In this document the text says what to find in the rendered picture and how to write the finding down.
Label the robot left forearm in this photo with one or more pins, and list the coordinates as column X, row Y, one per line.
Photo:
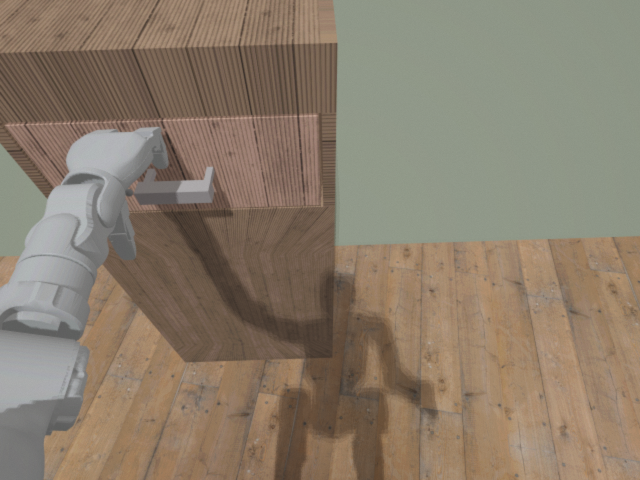
column 49, row 289

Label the cabinet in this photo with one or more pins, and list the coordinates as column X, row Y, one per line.
column 219, row 284

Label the handle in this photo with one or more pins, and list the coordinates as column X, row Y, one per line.
column 150, row 192

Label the robot left upper arm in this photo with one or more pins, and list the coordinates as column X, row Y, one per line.
column 42, row 382

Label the drawer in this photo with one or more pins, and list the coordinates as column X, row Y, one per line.
column 259, row 160

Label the robot left hand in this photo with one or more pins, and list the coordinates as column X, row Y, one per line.
column 126, row 156

